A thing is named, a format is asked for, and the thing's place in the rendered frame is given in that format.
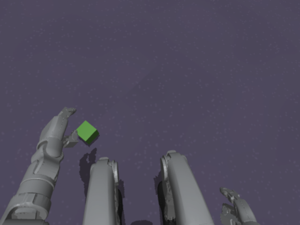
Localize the left robot hand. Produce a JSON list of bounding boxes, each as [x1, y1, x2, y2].
[[39, 107, 79, 148]]

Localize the left robot arm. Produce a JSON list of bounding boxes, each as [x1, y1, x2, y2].
[[0, 137, 64, 225]]

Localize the right robot hand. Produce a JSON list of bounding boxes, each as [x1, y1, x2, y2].
[[220, 187, 257, 225]]

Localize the cube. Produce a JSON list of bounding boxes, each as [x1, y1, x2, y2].
[[77, 121, 99, 144]]

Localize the right robot foot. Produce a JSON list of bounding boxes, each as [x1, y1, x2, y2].
[[157, 181, 176, 225]]

